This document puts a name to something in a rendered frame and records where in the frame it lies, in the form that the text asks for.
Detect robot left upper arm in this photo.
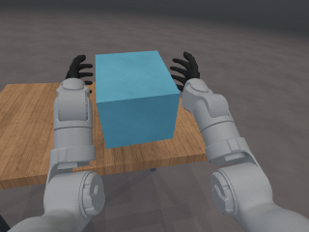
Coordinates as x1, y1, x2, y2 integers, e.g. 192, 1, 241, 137
7, 170, 105, 232

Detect robot right upper arm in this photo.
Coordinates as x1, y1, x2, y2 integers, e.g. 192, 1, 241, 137
211, 161, 309, 232

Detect carton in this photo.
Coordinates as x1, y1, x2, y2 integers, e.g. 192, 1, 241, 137
95, 50, 181, 149

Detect right robot forearm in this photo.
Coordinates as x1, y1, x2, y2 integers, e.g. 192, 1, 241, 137
181, 78, 273, 198

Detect left robot forearm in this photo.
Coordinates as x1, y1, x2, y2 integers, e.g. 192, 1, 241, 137
43, 77, 97, 208

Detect robot left hand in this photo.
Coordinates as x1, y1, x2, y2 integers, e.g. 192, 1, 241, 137
66, 54, 94, 94

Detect table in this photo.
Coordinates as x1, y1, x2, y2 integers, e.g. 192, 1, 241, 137
0, 81, 208, 232

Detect robot right hand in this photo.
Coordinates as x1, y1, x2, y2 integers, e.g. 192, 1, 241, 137
170, 51, 200, 92

